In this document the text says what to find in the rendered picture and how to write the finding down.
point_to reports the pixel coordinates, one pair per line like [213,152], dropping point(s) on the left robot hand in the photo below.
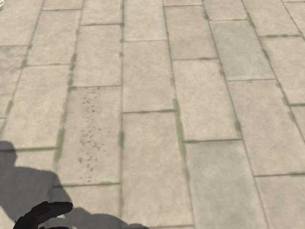
[43,212]

